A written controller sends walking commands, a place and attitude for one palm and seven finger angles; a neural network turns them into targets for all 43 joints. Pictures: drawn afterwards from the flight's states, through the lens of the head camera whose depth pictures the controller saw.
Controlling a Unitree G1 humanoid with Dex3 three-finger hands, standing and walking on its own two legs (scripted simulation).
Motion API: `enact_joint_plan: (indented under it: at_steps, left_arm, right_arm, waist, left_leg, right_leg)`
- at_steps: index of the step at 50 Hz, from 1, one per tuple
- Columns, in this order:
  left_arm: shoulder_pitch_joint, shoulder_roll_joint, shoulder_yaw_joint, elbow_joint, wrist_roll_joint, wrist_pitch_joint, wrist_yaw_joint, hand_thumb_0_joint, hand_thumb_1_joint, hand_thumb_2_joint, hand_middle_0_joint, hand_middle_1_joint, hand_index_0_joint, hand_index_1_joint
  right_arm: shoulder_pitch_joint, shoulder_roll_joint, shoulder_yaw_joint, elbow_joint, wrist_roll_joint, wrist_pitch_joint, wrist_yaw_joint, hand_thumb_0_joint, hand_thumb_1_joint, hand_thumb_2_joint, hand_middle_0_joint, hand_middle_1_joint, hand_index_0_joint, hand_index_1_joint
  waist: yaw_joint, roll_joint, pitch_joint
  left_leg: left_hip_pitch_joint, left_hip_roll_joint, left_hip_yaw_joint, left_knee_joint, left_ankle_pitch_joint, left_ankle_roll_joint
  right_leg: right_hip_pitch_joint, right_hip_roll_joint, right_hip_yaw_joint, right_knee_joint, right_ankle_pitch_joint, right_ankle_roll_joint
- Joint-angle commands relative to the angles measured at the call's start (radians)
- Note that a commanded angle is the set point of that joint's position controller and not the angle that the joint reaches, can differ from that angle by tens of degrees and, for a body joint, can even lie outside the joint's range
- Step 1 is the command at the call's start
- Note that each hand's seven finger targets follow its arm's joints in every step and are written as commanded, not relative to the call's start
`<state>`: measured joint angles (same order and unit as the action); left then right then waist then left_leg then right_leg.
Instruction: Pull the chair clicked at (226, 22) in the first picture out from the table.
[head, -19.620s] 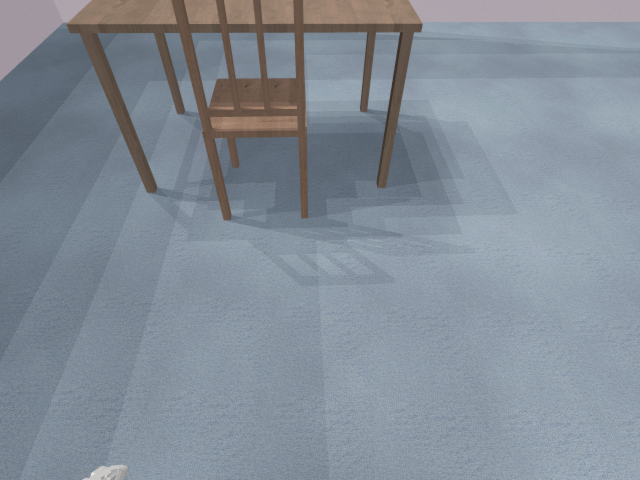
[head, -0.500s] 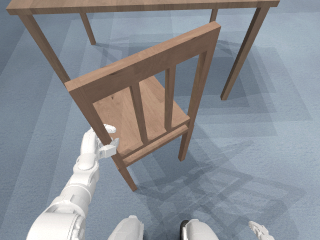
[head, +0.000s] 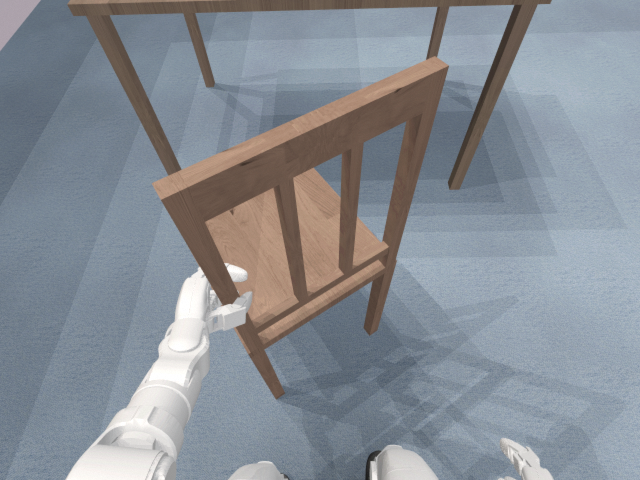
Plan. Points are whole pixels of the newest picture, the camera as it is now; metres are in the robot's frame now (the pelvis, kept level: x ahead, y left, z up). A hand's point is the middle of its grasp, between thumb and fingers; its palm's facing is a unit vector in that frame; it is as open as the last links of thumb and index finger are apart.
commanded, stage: stop walking, hand still on the chair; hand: left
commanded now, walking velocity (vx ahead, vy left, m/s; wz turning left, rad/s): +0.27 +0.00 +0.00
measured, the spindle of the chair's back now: (293, 249) +0.44 +0.04 -0.05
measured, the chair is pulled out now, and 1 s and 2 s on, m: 0.53 0.65 0.65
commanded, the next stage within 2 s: open the thumb and straighten the fingers in 0.78 s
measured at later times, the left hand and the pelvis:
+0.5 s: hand (218, 394) +0.23 +0.14 -0.06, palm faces -0.01 -0.99 -0.17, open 6.0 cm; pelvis +0.00 +0.01 +0.01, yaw -1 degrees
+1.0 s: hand (213, 392) +0.23 +0.14 -0.06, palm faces -0.01 -0.99 -0.15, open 6.3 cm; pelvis +0.02 +0.01 +0.01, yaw +0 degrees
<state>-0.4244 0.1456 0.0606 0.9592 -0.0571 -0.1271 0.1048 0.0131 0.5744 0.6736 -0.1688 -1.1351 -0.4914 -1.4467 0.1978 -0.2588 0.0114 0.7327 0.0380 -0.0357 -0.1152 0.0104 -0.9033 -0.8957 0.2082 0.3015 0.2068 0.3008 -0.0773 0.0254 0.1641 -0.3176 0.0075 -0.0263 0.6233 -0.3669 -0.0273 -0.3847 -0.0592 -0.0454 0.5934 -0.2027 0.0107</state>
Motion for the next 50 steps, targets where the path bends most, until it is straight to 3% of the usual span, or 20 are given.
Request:
enact_joint_plan:
  at_steps: [1, 2, 3, 4, 6, 9, 11, 12, 13, 15, 19, 28, 29, 42, 44, 45, 46, 47, 48, 50]
  left_arm:
    - [-0.217, 0.145, -0.028, -0.352, 0.023, -0.057, -0.002, 0.0, 0.9, 0.9, -0.5, -1.45, -0.5, -1.45]
    - [-0.217, 0.106, -0.065, -0.367, 0.031, -0.061, -0.004, 0.0, 0.9, 0.9, -0.5, -1.45, -0.5, -1.45]
    - [-0.21, 0.09, -0.074, -0.367, 0.041, -0.059, -0.003, 0.0, 0.9, 0.9, -0.5, -1.45, -0.5, -1.45]
    - [-0.201, 0.102, -0.065, -0.39, 0.038, -0.061, -0.003, 0.0, 0.9, 0.9, -0.5, -1.45, -0.5, -1.45]
    - [-0.138, 0.08, -0.079, -0.388, 0.038, -0.064, -0.017, 0.0, 0.9, 0.9, -0.5, -1.45, -0.5, -1.45]
    - [-0.068, 0.074, -0.101, -0.39, 0.048, -0.076, -0.022, 0.0, 0.9, 0.9, -0.5, -1.45, -0.5, -1.45]
    - [-0.025, 0.088, -0.094, -0.398, 0.05, -0.078, -0.012, 0.0, 0.9, 0.9, -0.5, -1.45, -0.5, -1.45]
    - [-0.008, 0.104, -0.082, -0.426, 0.048, -0.08, -0.006, 0.0, 0.9, 0.9, -0.5, -1.45, -0.5, -1.45]
    - [0.028, 0.101, -0.082, -0.441, 0.049, -0.079, -0.003, 0.0, 0.9, 0.9, -0.5, -1.45, -0.5, -1.45]
    - [0.114, 0.098, -0.084, -0.426, 0.052, -0.075, 0.0, 0.0, 0.9, 0.9, -0.5, -1.45, -0.5, -1.45]
    - [0.213, 0.093, -0.089, -0.442, 0.056, -0.08, 0.003, 0.0, 0.9, 0.9, -0.5, -1.45, -0.5, -1.45]
    - [0.354, 0.078, -0.097, -0.55, 0.064, -0.085, 0.008, 0.0, 0.9, 0.9, -0.5, -1.45, -0.5, -1.45]
    - [0.377, 0.082, -0.098, -0.547, 0.06, -0.081, 0.007, 0.0, 0.9, 0.9, -0.5, -1.45, -0.5, -1.45]
    - [0.425, 0.077, -0.106, -0.607, 0.054, -0.06, 0.016, 0.0, 0.9, 0.9, -0.5, -1.45, -0.5, -1.45]
    - [0.493, 0.096, -0.089, -0.623, 0.051, -0.059, 0.018, 0.0, 0.9, 0.9, -0.5, -1.45, -0.5, -1.45]
    - [0.514, -0.002, -0.173, -0.553, 0.025, -0.012, -0.016, 0.0, 0.779, 0.842, -0.5, -1.45, -0.5, -1.45]
    - [0.42, 0.045, -0.14, -0.669, 0.022, -0.022, -0.033, 0.0, 0.658, 0.783, -0.5, -1.45, -0.5, -1.45]
    - [0.461, 0.084, -0.101, -0.717, 0.018, -0.03, -0.042, 0.0, 0.538, 0.725, -0.5, -1.45, -0.5, -1.45]
    - [0.498, 0.06, -0.124, -0.76, 0.016, -0.029, -0.052, 0.0, 0.417, 0.667, -0.5, -1.45, -0.5, -1.45]
    - [0.542, 0.035, -0.16, -0.819, 0.017, -0.013, -0.054, 0.0, 0.175, 0.55, -0.5, -1.45, -0.5, -1.45]
  right_arm:
    - [-0.013, -0.105, -0.035, -0.144, -0.017, -0.027, -0.018, 0.0, -0.9, -0.9, 0.2, 0.3, 0.2, 0.3]
    - [-0.016, -0.095, -0.025, -0.158, -0.015, -0.02, -0.01, 0.0, -0.9, -0.9, 0.2, 0.3, 0.2, 0.3]
    - [-0.031, -0.091, -0.02, -0.165, -0.016, -0.017, -0.006, 0.0, -0.9, -0.9, 0.2, 0.3, 0.2, 0.3]
    - [-0.028, -0.091, -0.024, -0.166, -0.013, -0.012, -0.007, 0.0, -0.9, -0.9, 0.2, 0.3, 0.2, 0.3]
    - [-0.016, -0.088, -0.032, -0.166, -0.014, -0.01, 0.005, 0.0, -0.9, -0.9, 0.2, 0.3, 0.2, 0.3]
    - [0.001, -0.084, -0.028, -0.151, -0.021, -0.021, 0.009, 0.0, -0.9, -0.9, 0.2, 0.3, 0.2, 0.3]
    - [0.006, -0.074, -0.032, -0.147, -0.02, -0.026, 0.004, 0.0, -0.9, -0.9, 0.2, 0.3, 0.2, 0.3]
    - [0.006, -0.069, -0.032, -0.14, -0.026, -0.032, -0.001, 0.0, -0.9, -0.9, 0.2, 0.3, 0.2, 0.3]
    - [0.006, -0.067, -0.03, -0.132, -0.03, -0.041, -0.002, 0.0, -0.9, -0.9, 0.2, 0.3, 0.2, 0.3]
    - [-0.009, -0.068, -0.026, -0.121, -0.035, -0.054, -0.003, 0.0, -0.9, -0.9, 0.2, 0.3, 0.2, 0.3]
    - [-0.035, -0.068, -0.024, -0.131, -0.033, -0.056, -0.005, 0.0, -0.9, -0.9, 0.2, 0.3, 0.2, 0.3]
    - [-0.05, -0.067, -0.023, -0.164, -0.035, -0.064, 0.002, 0.0, -0.9, -0.9, 0.2, 0.3, 0.2, 0.3]
    - [-0.051, -0.068, -0.023, -0.166, -0.034, -0.066, 0.001, 0.0, -0.9, -0.9, 0.2, 0.3, 0.2, 0.3]
    - [-0.061, -0.067, -0.017, -0.197, -0.036, -0.042, -0.002, 0.0, -0.9, -0.9, 0.2, 0.3, 0.2, 0.3]
    - [-0.059, -0.069, -0.021, -0.201, -0.034, -0.041, -0.004, 0.0, -0.9, -0.9, 0.2, 0.3, 0.2, 0.3]
    - [-0.038, -0.097, -0.034, -0.187, 0.014, -0.04, 0.038, 0.0, -0.9, -0.9, 0.2, 0.3, 0.2, 0.3]
    - [-0.064, -0.104, -0.042, -0.215, 0.014, -0.051, 0.054, 0.0, -0.9, -0.9, 0.2, 0.3, 0.2, 0.3]
    - [-0.075, -0.101, -0.054, -0.229, 0.014, -0.065, 0.062, 0.0, -0.9, -0.9, 0.2, 0.3, 0.2, 0.3]
    - [-0.082, -0.089, -0.049, -0.244, 0.012, -0.079, 0.069, 0.0, -0.9, -0.9, 0.2, 0.3, 0.2, 0.3]
    - [-0.078, -0.083, -0.044, -0.264, 0.014, -0.097, 0.076, 0.0, -0.9, -0.9, 0.2, 0.3, 0.2, 0.3]
  waist:
    - [0.062, 0.033, -0.414]
    - [0.057, 0.111, -0.382]
    - [0.056, 0.177, -0.335]
    - [0.059, 0.177, -0.321]
    - [0.066, 0.132, -0.315]
    - [0.052, 0.08, -0.255]
    - [0.047, -0.113, -0.271]
    - [0.043, -0.146, -0.279]
    - [0.04, -0.141, -0.291]
    - [0.047, -0.059, -0.258]
    - [0.058, -0.067, -0.204]
    - [0.069, 0.004, -0.306]
    - [0.067, 0.028, -0.295]
    - [0.068, -0.008, -0.3]
    - [0.069, 0.016, -0.301]
    - [0.02, -0.14, -0.273]
    - [0.036, -0.16, -0.296]
    - [0.053, -0.068, -0.327]
    - [0.058, 0.001, -0.336]
    - [0.054, 0.027, -0.334]
  left_leg:
    - [0.141, 0.119, -0.079, -0.244, 0.023, 0.072]
    - [0.06, 0.154, -0.149, -0.315, -0.16, 0.092]
    - [-0.042, 0.179, -0.204, -0.389, -0.309, 0.118]
    - [-0.088, 0.199, -0.229, -0.412, -0.333, 0.146]
    - [-0.08, 0.186, -0.192, -0.364, -0.281, 0.16]
    - [-0.008, 0.095, -0.093, -0.254, -0.215, 0.106]
    - [0.042, 0.037, -0.028, -0.155, -0.143, 0.072]
    - [0.1, 0.021, 0.0, -0.111, -0.071, 0.062]
    - [0.144, 0.021, 0.003, -0.105, -0.008, 0.058]
    - [0.163, 0.046, -0.034, -0.174, 0.002, 0.062]
    - [0.121, 0.071, -0.054, -0.225, 0.029, 0.07]
    - [0.176, 0.1, -0.053, -0.255, 0.306, 0.056]
    - [0.169, 0.101, -0.052, -0.262, 0.308, 0.053]
    - [0.183, 0.094, -0.038, -0.268, 0.313, 0.043]
    - [0.187, 0.093, -0.035, -0.264, 0.335, 0.042]
    - [0.077, 0.056, 0.01, -0.22, 0.261, 0.03]
    - [0.039, 0.046, 0.014, -0.19, 0.24, 0.037]
    - [0.032, 0.035, 0.029, -0.166, 0.212, 0.036]
    - [0.022, 0.028, 0.034, -0.148, 0.194, 0.033]
    - [-0.008, 0.024, 0.029, -0.118, 0.182, 0.03]
  right_leg:
    - [0.183, -0.065, 0.083, -0.105, -0.194, -0.01]
    - [0.181, -0.018, 0.043, -0.052, -0.316, 0.002]
    - [0.21, 0.02, 0.025, 0.054, -0.268, 0.002]
    - [0.242, 0.035, 0.02, 0.115, -0.204, 0.005]
    - [0.276, 0.048, 0.01, 0.073, -0.169, 0.01]
    - [0.215, 0.023, 0.062, -0.191, -0.226, -0.018]
    - [0.146, -0.057, 0.197, -0.291, -0.405, -0.059]
    - [0.111, -0.097, 0.226, -0.324, -0.401, -0.075]
    - [0.101, -0.112, 0.227, -0.325, -0.341, -0.083]
    - [0.063, -0.078, 0.181, -0.304, -0.309, -0.059]
    - [0.072, -0.05, 0.148, -0.304, -0.242, -0.034]
    - [0.211, -0.027, 0.101, -0.209, 0.119, -0.03]
    - [0.211, -0.028, 0.09, -0.211, 0.117, -0.026]
    - [0.229, -0.029, 0.089, -0.228, 0.152, -0.03]
    - [0.238, -0.033, 0.084, -0.23, 0.175, -0.031]
    - [0.181, 0.007, -0.007, -0.164, 0.112, -0.025]
    - [0.162, 0.012, -0.003, -0.141, 0.108, -0.028]
    - [0.146, 0.013, 0.008, -0.121, 0.073, -0.033]
    - [0.123, 0.016, 0.006, -0.105, 0.046, -0.038]
    - [0.09, 0.022, -0.004, -0.072, 0.021, -0.043]
